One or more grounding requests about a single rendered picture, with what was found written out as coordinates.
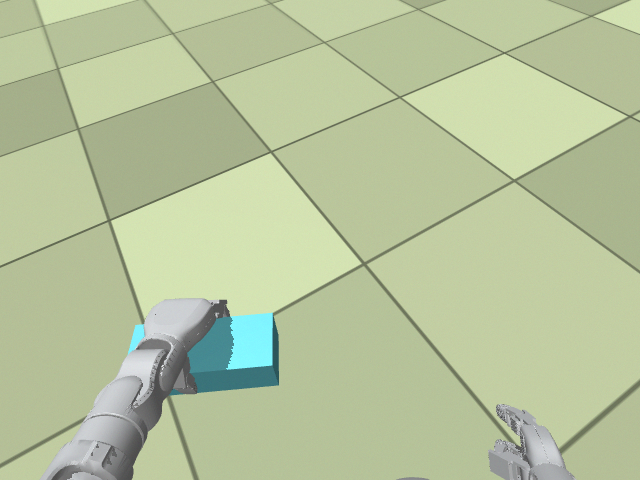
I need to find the right robot hand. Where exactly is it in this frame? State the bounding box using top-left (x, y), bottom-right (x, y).
top-left (488, 404), bottom-right (566, 480)

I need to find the left robot hand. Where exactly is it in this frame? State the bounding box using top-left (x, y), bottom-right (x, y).
top-left (144, 298), bottom-right (230, 394)

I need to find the right robot arm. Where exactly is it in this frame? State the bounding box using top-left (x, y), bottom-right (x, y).
top-left (528, 463), bottom-right (576, 480)

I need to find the carton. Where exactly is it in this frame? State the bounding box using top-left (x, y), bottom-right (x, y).
top-left (128, 313), bottom-right (279, 396)

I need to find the left robot arm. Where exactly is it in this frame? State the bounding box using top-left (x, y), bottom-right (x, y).
top-left (40, 334), bottom-right (187, 480)

